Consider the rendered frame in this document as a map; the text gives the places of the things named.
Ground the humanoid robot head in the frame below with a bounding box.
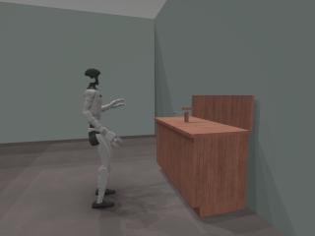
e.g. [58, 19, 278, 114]
[85, 68, 100, 90]

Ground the left robot hand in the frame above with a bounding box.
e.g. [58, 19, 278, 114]
[109, 99, 125, 108]

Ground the robot right forearm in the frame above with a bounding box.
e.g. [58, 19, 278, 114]
[84, 111, 108, 135]

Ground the robot right upper arm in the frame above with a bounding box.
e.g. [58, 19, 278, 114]
[83, 89, 96, 117]

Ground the left robot foot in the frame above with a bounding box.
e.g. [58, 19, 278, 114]
[95, 188, 115, 195]

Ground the right robot hand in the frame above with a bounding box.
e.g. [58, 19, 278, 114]
[105, 131, 124, 148]

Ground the counter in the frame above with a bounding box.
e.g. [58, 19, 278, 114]
[154, 95, 255, 217]

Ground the robot left forearm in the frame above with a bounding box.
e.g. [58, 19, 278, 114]
[101, 104, 111, 112]

